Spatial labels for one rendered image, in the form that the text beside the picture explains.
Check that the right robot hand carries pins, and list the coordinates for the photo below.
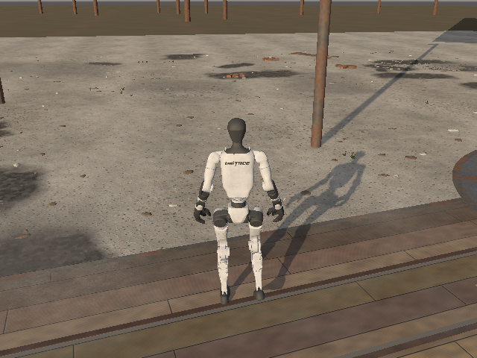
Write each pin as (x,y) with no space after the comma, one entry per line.
(280,213)

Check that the right robot upper arm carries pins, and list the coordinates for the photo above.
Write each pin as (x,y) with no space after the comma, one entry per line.
(265,170)

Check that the left robot forearm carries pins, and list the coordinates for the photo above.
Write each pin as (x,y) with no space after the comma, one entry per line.
(202,198)

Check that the left robot upper arm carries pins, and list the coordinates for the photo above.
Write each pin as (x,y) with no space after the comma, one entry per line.
(210,169)

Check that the left robot hand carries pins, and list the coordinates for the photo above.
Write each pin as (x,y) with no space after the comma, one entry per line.
(203,212)

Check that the right robot forearm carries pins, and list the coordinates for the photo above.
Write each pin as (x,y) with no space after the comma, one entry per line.
(274,197)

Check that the humanoid robot head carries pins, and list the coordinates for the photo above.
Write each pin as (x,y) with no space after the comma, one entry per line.
(237,128)

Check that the right robot foot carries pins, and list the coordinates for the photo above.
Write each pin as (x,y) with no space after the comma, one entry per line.
(260,295)

